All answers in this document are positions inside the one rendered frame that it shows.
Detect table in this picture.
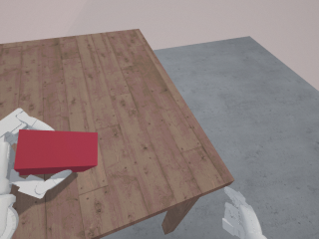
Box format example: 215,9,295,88
0,29,235,239

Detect left robot hand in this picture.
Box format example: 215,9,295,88
0,108,73,199

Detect right robot hand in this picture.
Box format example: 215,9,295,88
222,186,262,239

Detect left robot forearm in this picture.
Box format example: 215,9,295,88
0,194,19,239

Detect sponge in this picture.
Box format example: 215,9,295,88
14,129,98,175

